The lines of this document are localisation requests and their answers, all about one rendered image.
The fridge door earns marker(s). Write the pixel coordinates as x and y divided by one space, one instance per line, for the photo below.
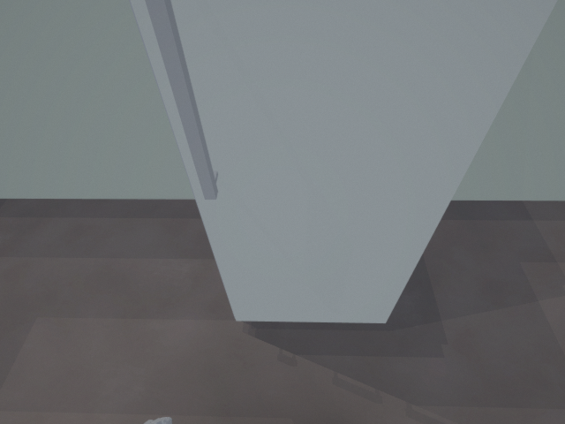
340 131

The handle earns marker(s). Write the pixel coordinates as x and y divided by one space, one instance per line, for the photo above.
167 35

